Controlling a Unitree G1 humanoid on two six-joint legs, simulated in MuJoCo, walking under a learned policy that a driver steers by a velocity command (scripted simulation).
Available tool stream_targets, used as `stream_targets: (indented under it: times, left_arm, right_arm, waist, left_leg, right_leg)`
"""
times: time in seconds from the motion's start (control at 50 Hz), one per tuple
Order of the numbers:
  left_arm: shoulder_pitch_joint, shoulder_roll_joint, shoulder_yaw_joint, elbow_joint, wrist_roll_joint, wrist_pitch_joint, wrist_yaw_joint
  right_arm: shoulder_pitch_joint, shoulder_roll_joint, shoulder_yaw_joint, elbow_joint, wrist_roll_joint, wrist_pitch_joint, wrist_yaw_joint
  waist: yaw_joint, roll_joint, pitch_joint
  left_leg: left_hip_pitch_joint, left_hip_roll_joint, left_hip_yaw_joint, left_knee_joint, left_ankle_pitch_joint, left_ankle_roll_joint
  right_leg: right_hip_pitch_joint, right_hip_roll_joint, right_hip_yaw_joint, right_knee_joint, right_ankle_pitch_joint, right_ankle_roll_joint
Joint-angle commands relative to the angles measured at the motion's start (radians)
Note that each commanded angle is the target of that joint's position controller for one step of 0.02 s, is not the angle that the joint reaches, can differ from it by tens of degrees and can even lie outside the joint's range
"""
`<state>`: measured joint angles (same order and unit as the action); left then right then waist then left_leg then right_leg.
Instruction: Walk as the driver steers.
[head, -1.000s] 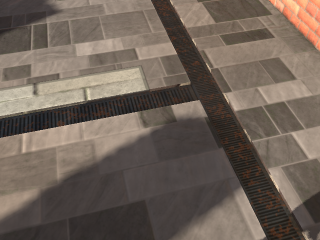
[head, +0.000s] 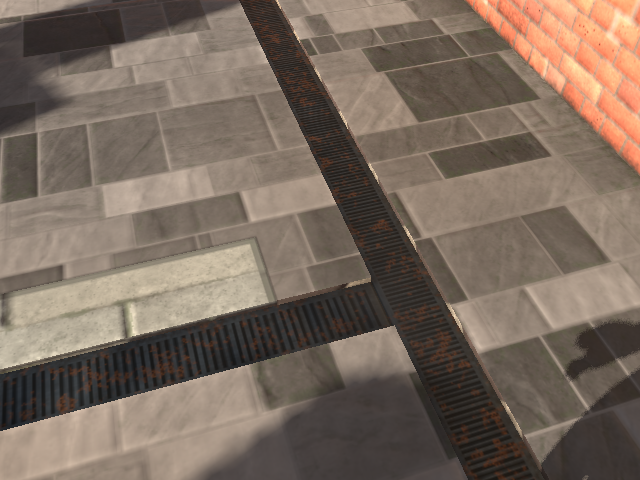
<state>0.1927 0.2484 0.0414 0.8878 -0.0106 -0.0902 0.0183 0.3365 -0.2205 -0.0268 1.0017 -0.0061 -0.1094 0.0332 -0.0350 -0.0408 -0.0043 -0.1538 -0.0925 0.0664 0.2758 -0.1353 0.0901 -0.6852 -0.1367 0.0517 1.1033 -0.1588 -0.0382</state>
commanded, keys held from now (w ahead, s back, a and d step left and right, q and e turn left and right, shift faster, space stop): w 0.24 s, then w+q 0.76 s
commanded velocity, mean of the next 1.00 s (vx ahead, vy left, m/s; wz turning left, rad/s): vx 0.50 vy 0.00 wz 0.32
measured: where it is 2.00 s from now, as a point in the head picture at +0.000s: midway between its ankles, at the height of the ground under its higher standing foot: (215, 311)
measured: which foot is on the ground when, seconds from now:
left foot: down 0.00-0.30, up 0.32-0.84, down 0.86-1.00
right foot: up 0.00-0.28, down 0.30-0.88, up 0.90-1.00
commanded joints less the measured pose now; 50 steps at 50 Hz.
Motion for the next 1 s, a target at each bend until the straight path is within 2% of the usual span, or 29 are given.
stream_targets:
  times: [0.02,0.1,0.2,0.24,0.26,0.28,0.3,0.32,0.34,0.36,0.38,0.4,0.44,0.5,0.58,0.64,0.72,0.76,0.8,0.82,0.84,0.86,0.88,0.9,0.92,0.94,0.96,0.98,1.0]
  left_arm:
    - [0.012,0.042,0.012,-0.045,0.009,-0.001,0.002]
    - [-0.142,0.026,0.004,-0.086,-0.002,-0.011,-0.013]
    - [-0.252,0.040,0.000,-0.137,-0.012,-0.022,-0.045]
    - [-0.215,0.065,0.008,-0.139,-0.012,-0.031,-0.054]
    - [-0.146,0.089,0.021,-0.124,-0.010,-0.035,-0.053]
    - [0.023,0.136,0.048,-0.073,-0.009,-0.038,-0.047]
    - [0.235,0.227,0.074,-0.034,0.005,-0.040,-0.036]
    - [0.307,0.301,0.090,-0.010,0.015,-0.032,-0.040]
    - [0.300,0.187,0.062,-0.017,0.016,-0.034,-0.039]
    - [0.205,0.140,0.045,-0.034,0.013,-0.038,-0.035]
    - [0.110,0.109,0.033,-0.051,0.012,-0.039,-0.036]
    - [0.057,0.079,0.026,-0.053,0.012,-0.040,-0.040]
    - [0.034,0.049,0.020,-0.034,0.023,-0.045,-0.043]
    - [0.059,0.081,0.031,-0.005,0.029,-0.050,-0.033]
    - [0.077,0.103,0.038,0.012,0.032,-0.040,-0.011]
    - [0.102,0.124,0.042,0.021,0.025,-0.032,0.002]
    - [0.172,0.143,0.050,0.046,0.012,-0.008,0.008]
    - [0.168,0.159,0.056,0.046,0.004,0.005,0.008]
    - [0.135,0.190,0.065,0.033,-0.001,0.015,0.012]
    - [0.119,0.205,0.069,0.026,-0.004,0.021,0.016]
    - [0.097,0.215,0.071,0.019,-0.006,0.029,0.018]
    - [0.088,0.210,0.067,0.006,-0.006,0.029,0.020]
    - [0.151,0.098,0.035,-0.035,0.028,0.011,0.009]
    - [0.151,0.062,0.014,-0.076,0.007,-0.039,-0.008]
    - [0.006,0.137,0.034,-0.110,-0.034,-0.069,-0.019]
    - [-0.027,0.134,0.032,-0.124,-0.039,-0.080,-0.020]
    - [-0.019,0.132,0.036,-0.106,-0.015,-0.078,-0.010]
    - [0.004,0.145,0.047,-0.102,0.003,-0.065,-0.004]
    - [0.020,0.145,0.052,-0.104,0.009,-0.048,-0.005]
  right_arm:
    - [-0.033,-0.137,-0.022,-0.057,0.004,-0.013,-0.022]
    - [0.047,-0.163,-0.027,-0.038,0.019,-0.002,-0.034]
    - [0.112,-0.172,-0.034,-0.008,0.025,0.021,-0.038]
    - [0.095,-0.186,-0.040,-0.009,0.026,0.032,-0.040]
    - [0.077,-0.189,-0.040,-0.014,0.025,0.036,-0.039]
    - [0.063,-0.166,-0.031,-0.021,0.019,0.040,-0.038]
    - [0.053,-0.124,-0.010,-0.055,0.002,0.037,-0.035]
    - [0.185,0.020,0.029,-0.058,0.015,0.014,-0.026]
    - [0.141,-0.103,0.000,-0.041,0.045,-0.007,-0.027]
    - [0.045,-0.168,-0.021,-0.073,0.065,-0.014,-0.029]
    - [-0.004,-0.162,-0.024,-0.083,0.058,-0.010,-0.037]
    - [-0.025,-0.146,-0.031,-0.085,0.044,0.000,-0.043]
    - [0.015,-0.099,-0.035,-0.077,0.043,0.031,-0.040]
    - [-0.009,-0.071,-0.041,-0.099,0.042,0.058,-0.039]
    - [-0.117,-0.070,-0.047,-0.151,0.033,0.059,-0.030]
    - [-0.221,-0.056,-0.040,-0.191,0.025,0.055,-0.012]
    - [-0.343,-0.043,-0.032,-0.257,0.027,0.053,0.015]
    - [-0.373,-0.050,-0.034,-0.289,0.031,0.053,0.029]
    - [-0.339,-0.078,-0.049,-0.305,0.033,0.055,0.035]
    - [-0.275,-0.103,-0.063,-0.299,0.035,0.058,0.035]
    - [-0.150,-0.146,-0.087,-0.273,0.039,0.059,0.032]
    - [0.017,-0.218,-0.125,-0.229,0.036,0.061,0.016]
    - [0.086,-0.332,-0.152,-0.212,0.036,0.067,-0.006]
    - [0.079,-0.333,-0.138,-0.245,0.025,0.052,-0.002]
    - [0.079,-0.251,-0.114,-0.240,0.015,0.042,0.004]
    - [0.017,-0.210,-0.103,-0.245,0.022,0.034,0.004]
    - [-0.067,-0.175,-0.092,-0.265,0.028,0.031,0.005]
    - [-0.119,-0.146,-0.082,-0.282,0.023,0.030,0.003]
    - [-0.137,-0.135,-0.077,-0.293,0.019,0.029,-0.001]
  waist:
    - [0.039,0.072,0.061]
    - [-0.018,0.079,0.068]
    - [-0.044,0.092,0.097]
    - [-0.010,0.110,0.073]
    - [0.036,0.117,0.034]
    - [0.116,0.104,-0.063]
    - [0.190,0.007,-0.232]
    - [0.130,-0.275,-0.372]
    - [0.162,-0.173,-0.357]
    - [0.143,-0.120,-0.208]
    - [0.107,-0.043,-0.141]
    - [0.080,-0.023,-0.078]
    - [0.035,-0.052,-0.036]
    - [0.018,-0.027,0.010]
    - [0.032,-0.014,0.048]
    - [0.065,-0.004,0.077]
    - [0.107,0.010,0.115]
    - [0.099,0.002,0.117]
    - [0.057,-0.037,0.066]
    - [0.016,-0.061,0.019]
    - [-0.058,-0.063,-0.049]
    - [-0.139,-0.022,-0.137]
    - [-0.084,0.221,-0.218]
    - [-0.044,0.252,-0.375]
    - [-0.094,0.148,-0.291]
    - [-0.059,0.110,-0.174]
    - [-0.005,0.026,-0.110]
    - [0.034,0.037,-0.083]
    - [0.057,0.049,-0.074]
  left_leg:
    - [-0.083,0.280,-0.201,-0.186,0.100,0.161]
    - [0.003,0.271,-0.159,-0.175,0.100,0.125]
    - [0.166,0.336,-0.177,-0.095,0.099,0.112]
    - [0.199,0.353,-0.183,-0.033,0.195,0.095]
    - [0.181,0.335,-0.176,0.054,0.346,0.080]
    - [0.128,0.276,-0.141,0.241,0.467,0.056]
    - [-0.083,0.204,-0.087,0.569,0.274,0.017]
    - [-0.483,0.025,-0.069,0.914,-0.352,-0.044]
    - [-0.580,0.062,-0.227,1.052,-0.417,-0.030]
    - [-0.632,0.111,-0.218,1.069,-0.327,-0.015]
    - [-0.588,0.164,-0.192,1.031,-0.231,-0.021]
    - [-0.551,0.192,-0.187,0.971,-0.170,-0.027]
    - [-0.460,0.220,-0.183,0.918,-0.105,-0.029]
    - [-0.512,0.221,-0.188,0.881,-0.032,-0.036]
    - [-0.593,0.211,-0.190,0.696,0.130,-0.051]
    - [-0.579,0.206,-0.123,0.540,0.216,-0.046]
    - [-0.632,0.199,-0.061,0.429,0.168,-0.023]
    - [-0.614,0.182,-0.024,0.392,0.090,-0.003]
    - [-0.487,0.122,0.041,0.381,-0.003,0.031]
    - [-0.389,0.081,0.069,0.386,-0.051,0.052]
    - [-0.220,0.038,0.083,0.342,-0.041,0.083]
    - [0.063,0.029,0.021,0.273,0.010,0.126]
    - [0.411,0.280,-0.413,0.258,-0.018,0.247]
    - [0.572,0.440,-0.918,0.058,-0.163,0.386]
    - [0.533,0.410,-0.814,0.006,-0.119,0.311]
    - [0.391,0.374,-0.653,0.012,-0.027,0.268]
    - [0.228,0.324,-0.530,0.011,0.071,0.231]
    - [0.110,0.291,-0.455,-0.003,0.154,0.212]
    - [0.038,0.266,-0.424,-0.026,0.181,0.207]
  right_leg:
    - [-0.025,-0.031,0.004,-0.162,0.163,0.022]
    - [0.014,0.018,-0.038,-0.419,0.275,0.030]
    - [0.003,0.044,-0.041,-0.554,0.167,0.004]
    - [0.087,0.067,-0.057,-0.592,0.090,-0.025]
    - [0.212,0.099,-0.079,-0.615,0.069,-0.043]
    - [0.436,0.121,-0.088,-0.627,0.074,-0.070]
    - [0.767,-0.063,0.108,-0.607,0.085,-0.141]
    - [1.110,-0.300,0.567,-0.719,-0.061,-0.288]
    - [1.071,-0.290,0.644,-0.789,-0.144,-0.266]
    - [0.935,-0.262,0.469,-0.800,-0.082,-0.209]
    - [0.791,-0.222,0.334,-0.828,0.010,-0.179]
    - [0.681,-0.180,0.234,-0.870,0.055,-0.157]
    - [0.570,-0.127,0.103,-0.930,0.105,-0.134]
    - [0.539,-0.120,-0.016,-0.961,0.239,-0.141]
    - [0.574,-0.114,-0.116,-0.982,0.259,-0.131]
    - [0.604,-0.115,-0.182,-0.992,0.251,-0.116]
    - [0.748,-0.155,-0.228,-0.944,0.303,-0.110]
    - [0.796,-0.171,-0.251,-0.893,0.402,-0.098]
    - [0.809,-0.169,-0.282,-0.782,0.713,-0.077]
    - [0.807,-0.165,-0.293,-0.678,0.872,-0.067]
    - [0.771,-0.144,-0.307,-0.503,0.941,-0.049]
    - [0.614,-0.098,-0.314,-0.249,0.791,-0.009]
    - [0.201,0.032,-0.294,0.125,0.013,0.046]
    - [-0.031,0.186,-0.043,0.336,-0.450,0.054]
    - [-0.139,0.128,0.046,0.353,-0.373,0.024]
    - [-0.149,0.084,0.035,0.276,-0.276,0.003]
    - [-0.079,0.041,0.031,0.192,-0.210,0.007]
    - [0.002,0.012,0.032,0.120,-0.172,0.016]
    - [0.061,-0.001,0.035,0.079,-0.153,0.027]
